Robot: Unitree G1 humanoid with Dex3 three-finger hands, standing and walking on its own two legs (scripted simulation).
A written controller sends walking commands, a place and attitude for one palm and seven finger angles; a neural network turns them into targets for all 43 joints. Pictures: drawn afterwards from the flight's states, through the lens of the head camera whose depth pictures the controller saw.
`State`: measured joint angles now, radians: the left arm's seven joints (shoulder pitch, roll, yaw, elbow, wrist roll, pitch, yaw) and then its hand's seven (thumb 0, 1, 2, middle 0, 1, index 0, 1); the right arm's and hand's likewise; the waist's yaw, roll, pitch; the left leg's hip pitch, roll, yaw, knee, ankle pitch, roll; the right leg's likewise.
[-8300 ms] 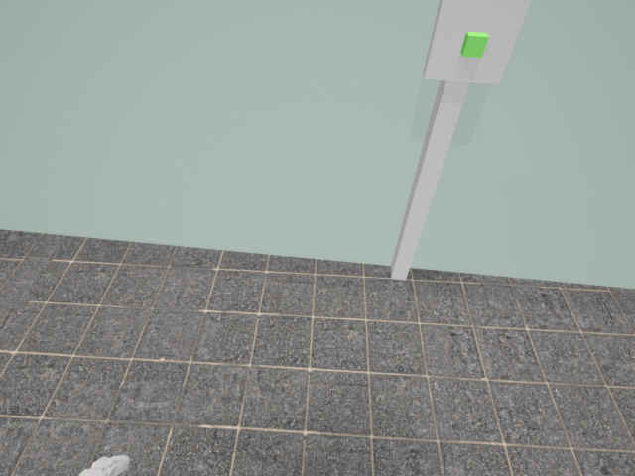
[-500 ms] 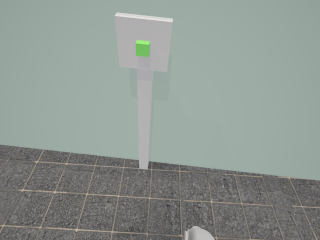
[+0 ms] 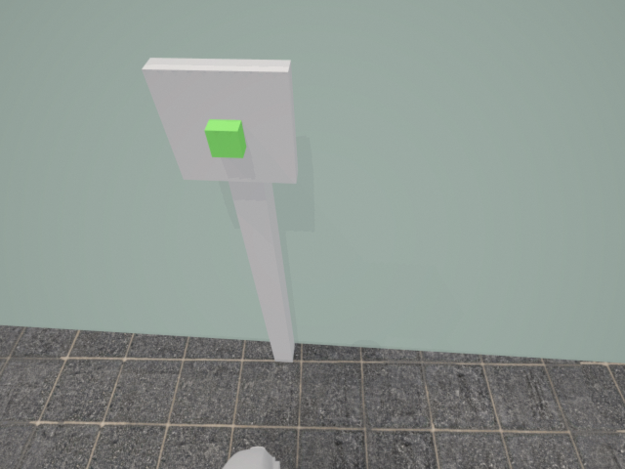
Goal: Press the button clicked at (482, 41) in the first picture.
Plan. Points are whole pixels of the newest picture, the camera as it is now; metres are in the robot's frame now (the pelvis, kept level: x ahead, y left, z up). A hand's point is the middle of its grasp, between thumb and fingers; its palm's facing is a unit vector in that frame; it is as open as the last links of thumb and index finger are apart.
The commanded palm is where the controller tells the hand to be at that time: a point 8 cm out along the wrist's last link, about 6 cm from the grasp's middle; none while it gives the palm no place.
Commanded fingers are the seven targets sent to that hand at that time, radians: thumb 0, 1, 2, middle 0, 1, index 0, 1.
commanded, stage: come to a stop and stand still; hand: left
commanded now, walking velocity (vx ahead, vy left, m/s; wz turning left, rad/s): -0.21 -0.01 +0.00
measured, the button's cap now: (226, 137) +0.50 +0.15 +0.16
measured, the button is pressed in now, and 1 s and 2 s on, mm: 0 0 0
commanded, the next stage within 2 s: look again from close up in 1.96 s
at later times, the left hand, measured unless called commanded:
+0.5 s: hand out of the picture +0.02 +0.21 -0.17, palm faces +0.00 -0.97 -0.24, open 7.4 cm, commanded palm none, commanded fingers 0.00 0.90 0.90 -0.20 -0.30 -0.20 -0.30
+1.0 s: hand out of the picture -0.09 +0.11 -0.17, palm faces +0.06 -0.98 -0.18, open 7.3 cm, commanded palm none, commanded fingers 0.00 0.90 0.90 -0.20 -0.30 -0.20 -0.30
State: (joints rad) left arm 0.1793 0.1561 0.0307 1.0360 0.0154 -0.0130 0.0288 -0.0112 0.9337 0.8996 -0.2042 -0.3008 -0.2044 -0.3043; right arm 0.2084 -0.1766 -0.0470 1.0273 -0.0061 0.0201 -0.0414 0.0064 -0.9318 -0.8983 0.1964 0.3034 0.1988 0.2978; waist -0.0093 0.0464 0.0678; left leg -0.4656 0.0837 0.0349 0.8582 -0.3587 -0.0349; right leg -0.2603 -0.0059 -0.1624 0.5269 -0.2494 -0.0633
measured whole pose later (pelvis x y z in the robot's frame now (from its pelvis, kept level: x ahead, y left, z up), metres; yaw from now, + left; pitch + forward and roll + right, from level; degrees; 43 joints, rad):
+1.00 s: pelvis -0.08 -0.06 +0.01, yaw +0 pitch +0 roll +0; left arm 0.29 0.13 0.01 1.14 0.00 -0.01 0.03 0.01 0.92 0.90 -0.20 -0.30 -0.20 -0.30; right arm 0.28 -0.14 -0.02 1.16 -0.01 0.02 -0.05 0.00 -0.91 -0.90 0.20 0.30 0.20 0.30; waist 0.01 0.01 0.04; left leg -0.15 0.06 0.03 0.44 -0.28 -0.05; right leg -0.19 0.02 -0.10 0.47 -0.28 -0.06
